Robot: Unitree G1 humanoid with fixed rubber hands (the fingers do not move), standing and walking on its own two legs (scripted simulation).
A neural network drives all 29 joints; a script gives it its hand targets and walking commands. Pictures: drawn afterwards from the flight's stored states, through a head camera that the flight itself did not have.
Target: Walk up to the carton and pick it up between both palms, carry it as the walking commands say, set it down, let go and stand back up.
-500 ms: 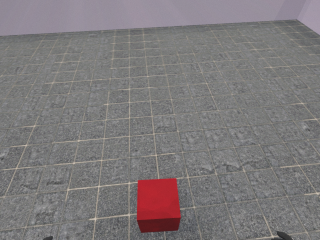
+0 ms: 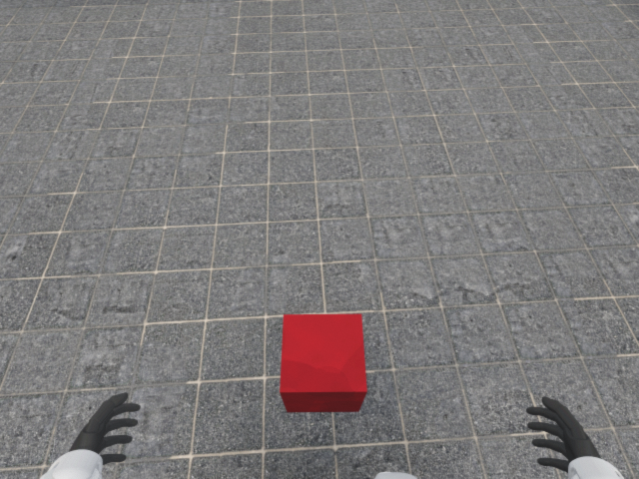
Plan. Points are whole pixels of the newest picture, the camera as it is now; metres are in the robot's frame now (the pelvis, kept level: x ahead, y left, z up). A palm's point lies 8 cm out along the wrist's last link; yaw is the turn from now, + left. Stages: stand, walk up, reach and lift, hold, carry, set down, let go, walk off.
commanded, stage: reach and lift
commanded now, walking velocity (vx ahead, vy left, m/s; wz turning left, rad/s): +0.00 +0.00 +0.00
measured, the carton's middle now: (322, 365) +0.44 -0.02 -0.64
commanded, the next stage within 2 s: none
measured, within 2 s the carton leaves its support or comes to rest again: neither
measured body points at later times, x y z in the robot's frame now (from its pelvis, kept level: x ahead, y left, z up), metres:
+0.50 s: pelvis -0.06 +0.00 -0.05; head +0.12 -0.01 +0.37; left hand +0.29 +0.25 -0.14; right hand +0.25 -0.28 -0.15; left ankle -0.01 +0.12 -0.73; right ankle +0.01 -0.12 -0.73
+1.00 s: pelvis -0.08 -0.01 -0.09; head +0.20 +0.00 +0.26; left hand +0.42 +0.19 -0.20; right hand +0.39 -0.24 -0.19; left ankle -0.01 +0.12 -0.73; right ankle +0.01 -0.12 -0.73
